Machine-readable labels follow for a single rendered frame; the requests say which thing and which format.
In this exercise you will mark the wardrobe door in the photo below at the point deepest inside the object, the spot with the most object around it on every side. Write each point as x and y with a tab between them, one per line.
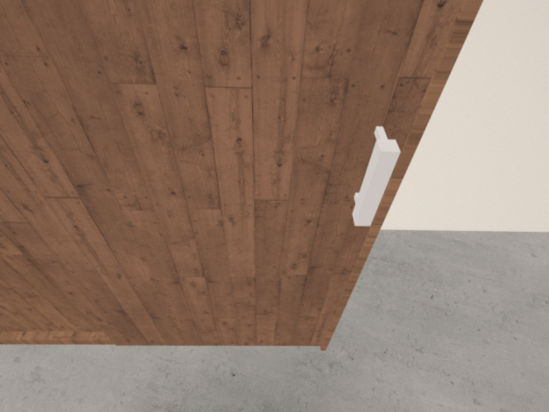
186	169
30	298

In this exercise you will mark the handle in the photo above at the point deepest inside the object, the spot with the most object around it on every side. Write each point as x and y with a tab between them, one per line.
381	165

